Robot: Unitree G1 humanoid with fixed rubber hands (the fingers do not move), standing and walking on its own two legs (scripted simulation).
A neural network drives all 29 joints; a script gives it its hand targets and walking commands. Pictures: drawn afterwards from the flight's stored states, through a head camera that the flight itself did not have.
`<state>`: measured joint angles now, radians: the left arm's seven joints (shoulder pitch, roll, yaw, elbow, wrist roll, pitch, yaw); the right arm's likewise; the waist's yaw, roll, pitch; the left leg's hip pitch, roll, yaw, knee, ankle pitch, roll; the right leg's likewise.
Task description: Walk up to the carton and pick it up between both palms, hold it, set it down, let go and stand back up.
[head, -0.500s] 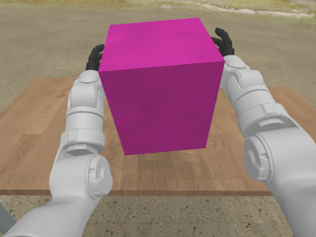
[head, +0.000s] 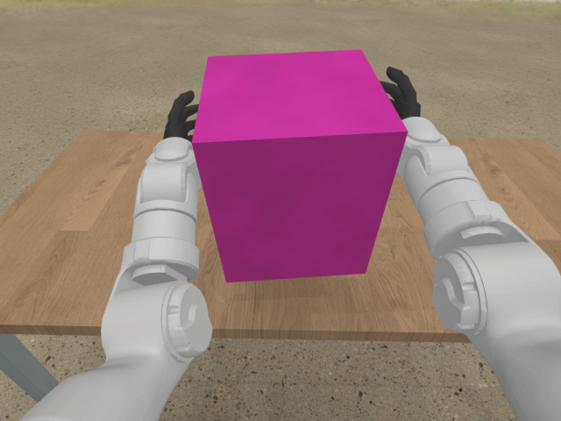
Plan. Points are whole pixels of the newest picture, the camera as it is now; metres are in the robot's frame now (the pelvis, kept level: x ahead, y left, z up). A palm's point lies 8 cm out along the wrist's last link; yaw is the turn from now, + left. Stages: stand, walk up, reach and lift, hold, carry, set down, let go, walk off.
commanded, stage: set down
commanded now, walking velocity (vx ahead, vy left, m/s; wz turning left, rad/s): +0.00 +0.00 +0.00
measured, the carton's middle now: (291, 170) +0.41 +0.02 +0.21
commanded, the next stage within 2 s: none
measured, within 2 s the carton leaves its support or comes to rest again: rests again in 1.60 s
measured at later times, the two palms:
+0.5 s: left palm (177, 167) +0.42 +0.19 +0.20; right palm (384, 144) +0.44 -0.11 +0.23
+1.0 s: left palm (181, 185) +0.41 +0.19 +0.17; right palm (379, 160) +0.45 -0.11 +0.20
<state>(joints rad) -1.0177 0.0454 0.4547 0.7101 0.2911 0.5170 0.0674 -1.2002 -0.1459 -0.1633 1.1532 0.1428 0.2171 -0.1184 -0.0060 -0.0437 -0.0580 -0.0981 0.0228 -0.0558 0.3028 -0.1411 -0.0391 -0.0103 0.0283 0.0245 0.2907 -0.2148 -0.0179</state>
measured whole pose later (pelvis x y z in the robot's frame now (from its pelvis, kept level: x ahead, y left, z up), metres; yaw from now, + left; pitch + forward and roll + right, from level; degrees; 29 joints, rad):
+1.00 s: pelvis +0.01 +0.00 +0.00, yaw -1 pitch +0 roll +0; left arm -0.90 -0.03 0.52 0.70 0.33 0.37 0.07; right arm -1.10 -0.09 -0.31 1.17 -0.08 0.08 -0.04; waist 0.06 -0.04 -0.05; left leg -0.14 0.03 -0.01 0.27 -0.13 -0.04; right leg -0.08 0.02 0.02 0.29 -0.21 -0.02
